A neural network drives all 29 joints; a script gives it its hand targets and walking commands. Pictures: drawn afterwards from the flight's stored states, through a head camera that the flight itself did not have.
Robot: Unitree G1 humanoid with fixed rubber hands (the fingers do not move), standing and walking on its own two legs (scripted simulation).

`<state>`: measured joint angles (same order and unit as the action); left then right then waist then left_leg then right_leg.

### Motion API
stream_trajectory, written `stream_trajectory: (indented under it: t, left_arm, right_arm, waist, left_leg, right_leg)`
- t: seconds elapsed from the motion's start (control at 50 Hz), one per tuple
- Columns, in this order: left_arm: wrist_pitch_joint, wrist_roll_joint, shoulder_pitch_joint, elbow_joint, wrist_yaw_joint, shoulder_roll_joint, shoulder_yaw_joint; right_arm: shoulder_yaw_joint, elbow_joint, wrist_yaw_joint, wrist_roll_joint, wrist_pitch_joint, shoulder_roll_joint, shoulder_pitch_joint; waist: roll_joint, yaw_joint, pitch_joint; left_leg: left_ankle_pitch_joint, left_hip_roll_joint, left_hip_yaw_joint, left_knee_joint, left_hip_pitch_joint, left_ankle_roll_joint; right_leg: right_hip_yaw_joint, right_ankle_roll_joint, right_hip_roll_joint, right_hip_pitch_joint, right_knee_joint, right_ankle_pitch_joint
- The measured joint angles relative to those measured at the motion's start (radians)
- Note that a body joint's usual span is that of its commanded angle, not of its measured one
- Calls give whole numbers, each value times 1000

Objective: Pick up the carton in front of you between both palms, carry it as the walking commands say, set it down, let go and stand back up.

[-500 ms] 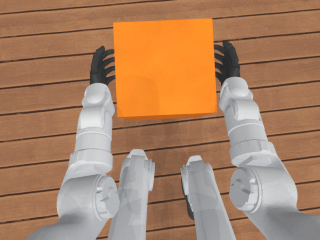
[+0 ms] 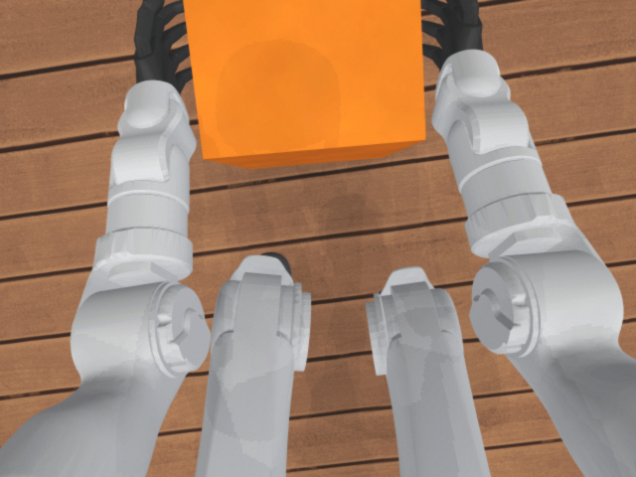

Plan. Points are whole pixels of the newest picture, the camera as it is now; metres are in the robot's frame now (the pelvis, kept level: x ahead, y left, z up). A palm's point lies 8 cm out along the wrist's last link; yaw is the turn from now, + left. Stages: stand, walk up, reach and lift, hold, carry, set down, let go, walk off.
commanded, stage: set down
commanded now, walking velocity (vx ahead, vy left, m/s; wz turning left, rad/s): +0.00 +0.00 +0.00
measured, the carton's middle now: (308, 74) +0.53 +0.08 -0.24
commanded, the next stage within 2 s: none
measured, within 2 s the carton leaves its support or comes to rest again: rests again in 0.52 s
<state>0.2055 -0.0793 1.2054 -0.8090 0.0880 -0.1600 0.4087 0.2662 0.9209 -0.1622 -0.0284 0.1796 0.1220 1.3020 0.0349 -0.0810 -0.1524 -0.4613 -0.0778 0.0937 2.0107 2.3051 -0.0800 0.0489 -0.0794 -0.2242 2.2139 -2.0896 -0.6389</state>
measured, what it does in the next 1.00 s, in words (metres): stands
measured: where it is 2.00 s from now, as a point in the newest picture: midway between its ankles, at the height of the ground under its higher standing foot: (332, 345)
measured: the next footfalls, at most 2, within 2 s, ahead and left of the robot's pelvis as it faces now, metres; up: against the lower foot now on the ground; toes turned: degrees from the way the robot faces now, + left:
none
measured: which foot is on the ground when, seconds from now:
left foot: down 0.00-1.00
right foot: down 0.00-1.00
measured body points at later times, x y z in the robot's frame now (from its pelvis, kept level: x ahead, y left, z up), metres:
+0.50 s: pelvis +0.00 +0.00 -0.02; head +0.36 +0.02 +0.26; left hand +0.50 +0.23 -0.19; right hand +0.55 -0.08 -0.19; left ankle +0.13 +0.13 -0.37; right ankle +0.09 -0.11 -0.37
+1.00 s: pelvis -0.01 +0.00 -0.03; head +0.35 +0.02 +0.24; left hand +0.50 +0.23 -0.20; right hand +0.55 -0.08 -0.20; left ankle +0.13 +0.13 -0.37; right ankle +0.09 -0.11 -0.37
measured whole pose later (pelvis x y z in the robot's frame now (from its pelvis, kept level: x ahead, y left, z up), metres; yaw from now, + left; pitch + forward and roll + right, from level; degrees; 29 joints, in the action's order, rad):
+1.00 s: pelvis -0.01 +0.00 -0.03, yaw +1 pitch +38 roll +1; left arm 0.13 -0.12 1.32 -1.06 -0.02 -0.24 0.46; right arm 0.31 1.10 -0.04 -0.15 0.13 0.17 1.41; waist 0.03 -0.08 -0.26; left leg -0.48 -0.03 0.04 2.11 2.30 -0.05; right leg 0.03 -0.04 -0.17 2.23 -2.20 -0.64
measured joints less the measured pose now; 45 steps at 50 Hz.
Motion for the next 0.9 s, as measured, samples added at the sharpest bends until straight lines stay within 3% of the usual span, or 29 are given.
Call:
stream_trajectory:
  t: [0.12,0.32,0.5,0.9]
  left_arm:
    - [-8,31,9,-17,-1,-4,11]
    - [-15,-15,13,-69,-27,-9,44]
    - [-30,-12,41,-125,-39,-29,13]
    - [-71,-22,101,-231,-92,-74,34]
  right_arm:
    - [-61,12,-17,27,0,20,8]
    - [-30,75,-14,-12,-7,6,28]
    - [-30,118,-1,-15,-22,28,48]
    - [30,172,93,-96,-44,45,101]
  waist:
    - [-15,-1,-18]
    - [6,-3,-8]
    - [10,-7,-52]
    - [-3,-3,-100]
  left_leg:
    - [-19,11,-25,40,6,7]
    - [-32,23,-20,61,13,1]
    - [-32,34,-26,74,2,9]
    - [-20,48,-45,99,-1,25]
  right_leg:
    - [13,-1,-1,13,-51,-19]
    - [-4,17,6,28,-71,-21]
    - [-10,21,15,19,-81,-16]
    - [-18,32,49,19,-110,-5]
